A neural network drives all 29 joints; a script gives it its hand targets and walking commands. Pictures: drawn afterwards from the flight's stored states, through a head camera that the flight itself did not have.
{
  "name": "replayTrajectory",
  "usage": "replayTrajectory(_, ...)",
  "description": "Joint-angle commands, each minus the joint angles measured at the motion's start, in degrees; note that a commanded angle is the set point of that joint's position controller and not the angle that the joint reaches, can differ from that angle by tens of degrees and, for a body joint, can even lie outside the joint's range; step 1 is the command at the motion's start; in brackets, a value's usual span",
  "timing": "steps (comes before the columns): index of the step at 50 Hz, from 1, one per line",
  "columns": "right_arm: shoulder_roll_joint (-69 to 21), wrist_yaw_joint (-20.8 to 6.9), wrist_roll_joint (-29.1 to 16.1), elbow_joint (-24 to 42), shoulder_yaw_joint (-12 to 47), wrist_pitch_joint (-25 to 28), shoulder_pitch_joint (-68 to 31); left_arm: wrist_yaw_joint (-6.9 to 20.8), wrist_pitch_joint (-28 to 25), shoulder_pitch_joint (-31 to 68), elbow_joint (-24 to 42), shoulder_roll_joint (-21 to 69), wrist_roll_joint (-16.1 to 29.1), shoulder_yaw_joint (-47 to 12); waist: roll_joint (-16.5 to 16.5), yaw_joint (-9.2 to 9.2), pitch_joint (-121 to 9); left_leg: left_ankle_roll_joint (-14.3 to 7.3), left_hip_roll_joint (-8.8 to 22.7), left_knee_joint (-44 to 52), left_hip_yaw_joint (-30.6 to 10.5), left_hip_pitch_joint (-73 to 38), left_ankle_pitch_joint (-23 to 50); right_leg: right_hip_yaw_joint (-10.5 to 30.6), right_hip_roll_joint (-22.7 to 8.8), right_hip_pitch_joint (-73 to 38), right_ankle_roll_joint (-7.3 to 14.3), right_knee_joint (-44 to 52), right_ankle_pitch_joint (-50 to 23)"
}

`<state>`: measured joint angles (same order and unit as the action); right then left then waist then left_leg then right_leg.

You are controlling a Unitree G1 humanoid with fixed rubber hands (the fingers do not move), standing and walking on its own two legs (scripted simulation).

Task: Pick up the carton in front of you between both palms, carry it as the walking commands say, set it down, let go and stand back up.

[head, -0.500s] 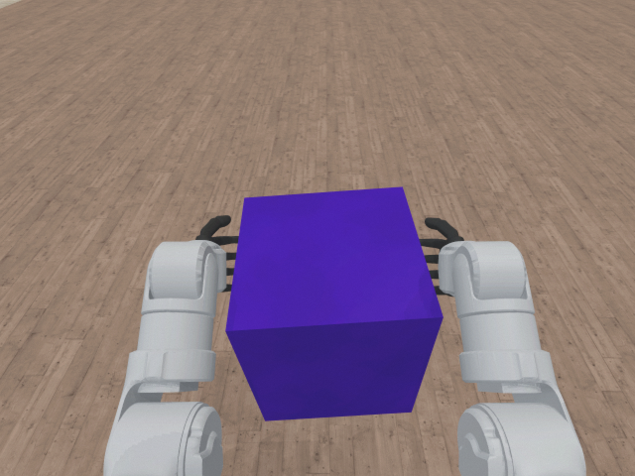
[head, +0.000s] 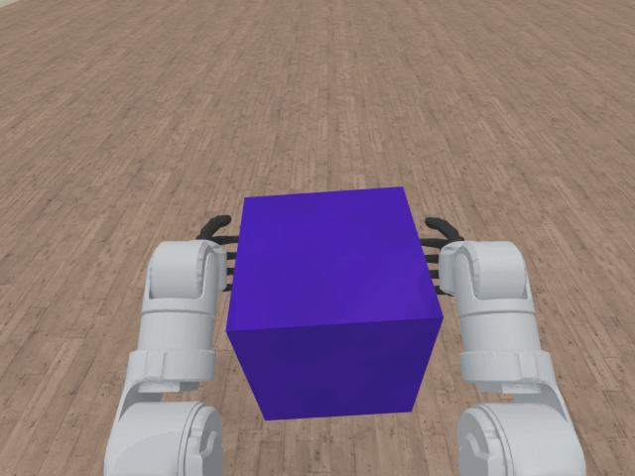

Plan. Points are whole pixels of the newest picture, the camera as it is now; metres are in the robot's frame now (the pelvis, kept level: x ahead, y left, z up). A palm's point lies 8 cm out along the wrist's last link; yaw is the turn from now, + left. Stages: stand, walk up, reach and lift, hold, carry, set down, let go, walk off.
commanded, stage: carry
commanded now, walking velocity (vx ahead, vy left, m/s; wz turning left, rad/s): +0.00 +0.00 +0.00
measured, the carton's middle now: (331, 308) +0.35 +0.00 +0.05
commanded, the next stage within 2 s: none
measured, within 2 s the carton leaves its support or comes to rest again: neither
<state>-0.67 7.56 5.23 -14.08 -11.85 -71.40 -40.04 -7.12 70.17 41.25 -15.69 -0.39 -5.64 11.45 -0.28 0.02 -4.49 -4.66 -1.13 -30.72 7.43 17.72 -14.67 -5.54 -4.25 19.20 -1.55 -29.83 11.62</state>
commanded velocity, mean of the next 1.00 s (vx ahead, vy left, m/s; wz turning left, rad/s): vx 0.23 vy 0.00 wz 0.00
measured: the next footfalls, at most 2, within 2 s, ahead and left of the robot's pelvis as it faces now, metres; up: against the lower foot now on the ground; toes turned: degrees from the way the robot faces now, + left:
right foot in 1.40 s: +0.51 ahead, -0.18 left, +0.14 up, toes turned -3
left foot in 1.98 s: +0.86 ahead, -0.10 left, +0.14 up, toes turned +4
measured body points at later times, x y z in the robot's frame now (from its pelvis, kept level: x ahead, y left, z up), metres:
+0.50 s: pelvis +0.00 +0.00 +0.00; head -0.02 +0.01 +0.45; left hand +0.36 +0.16 +0.13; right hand +0.36 -0.15 +0.13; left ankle +0.02 +0.07 -0.73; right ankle +0.04 -0.14 -0.73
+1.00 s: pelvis +0.08 -0.01 -0.01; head +0.05 +0.00 +0.44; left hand +0.45 +0.14 +0.16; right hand +0.45 -0.16 +0.17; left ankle +0.05 +0.07 -0.73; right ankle +0.03 -0.13 -0.73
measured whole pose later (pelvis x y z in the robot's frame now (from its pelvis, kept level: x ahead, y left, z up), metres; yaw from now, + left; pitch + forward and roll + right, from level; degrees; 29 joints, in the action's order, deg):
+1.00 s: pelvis +0.08 -0.01 -0.01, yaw -1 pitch +4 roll +0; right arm 1.5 8.8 3.7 -16.6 -13.7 -77.5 -50.1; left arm -8.4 77.2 48.6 -15.2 -2.1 -4.2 13.3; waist -1.0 -0.6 -8.0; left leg -3.8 -0.9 -35.2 7.7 17.7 -20.3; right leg -5.6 -3.8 18.3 0.5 -40.0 23.7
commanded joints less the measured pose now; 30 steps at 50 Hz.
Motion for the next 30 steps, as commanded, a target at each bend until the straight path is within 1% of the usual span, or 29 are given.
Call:
replayTrajectory(1,-64.39,-14.64,-25.85,6.54,29.38,2.37,-42.72,14.81,-1.06,39.93,5.54,66.75,26.42,-29.17,0.88,-0.11,-20.62,0.59,9.73,5.60,-8.24,-6.03,14.08,4.75,-4.59,-8.48,2.02,1.93,-4.77)
replayTrajectory(19,-64.47,-14.64,-25.84,6.53,29.38,2.35,-42.78,14.78,-1.06,40.00,5.62,66.82,26.46,-29.25,0.78,-0.07,-20.57,0.63,9.92,5.83,-8.07,-5.78,13.09,4.76,-4.67,-8.51,1.95,2.18,-4.62)
replayTrajectory(27,-64.38,-14.66,-25.80,6.39,29.28,2.35,-42.53,14.79,-1.07,40.00,5.55,66.77,26.43,-29.17,0.94,-0.11,-20.78,0.63,9.86,5.51,-7.84,-6.24,14.40,4.61,-4.62,-8.33,1.93,1.96,-5.12)
replayTrajectory(28,-64.43,-14.66,-25.79,6.41,29.31,2.35,-42.63,14.78,-1.06,39.94,5.53,66.81,26.42,-29.19,0.71,-0.10,-20.79,0.61,10.01,5.58,-7.91,-6.08,13.90,4.64,-4.65,-8.42,1.91,2.09,-4.91)
replayTrajectory(29,-64.42,-14.64,-25.95,6.81,29.46,2.37,-42.97,14.77,-1.07,40.44,5.97,66.80,26.64,-29.37,0.82,-0.17,-21.10,0.48,9.83,6.59,-8.00,-5.84,9.57,4.35,-4.23,-8.50,1.97,2.40,-2.05)
replayTrajectory(30,-64.32,-14.56,-26.25,7.64,29.73,2.38,-44.02,14.74,-1.06,41.55,6.83,66.77,26.97,-29.68,1.36,-0.21,-20.50,0.36,9.80,8.38,-8.44,-5.04,3.17,3.79,-3.71,-8.19,1.98,2.53,0.94)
